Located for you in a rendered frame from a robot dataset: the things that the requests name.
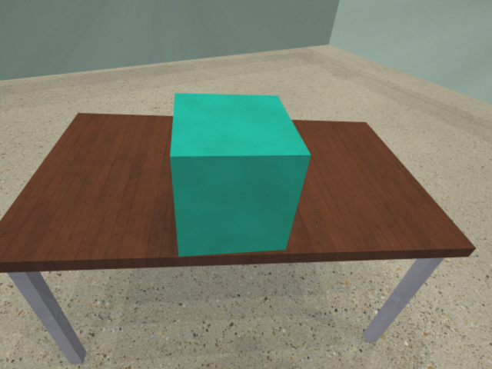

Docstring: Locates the carton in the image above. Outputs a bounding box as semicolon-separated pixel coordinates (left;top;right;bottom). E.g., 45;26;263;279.
170;93;311;257

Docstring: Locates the table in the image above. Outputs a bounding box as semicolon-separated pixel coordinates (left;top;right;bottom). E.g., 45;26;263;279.
0;113;476;364

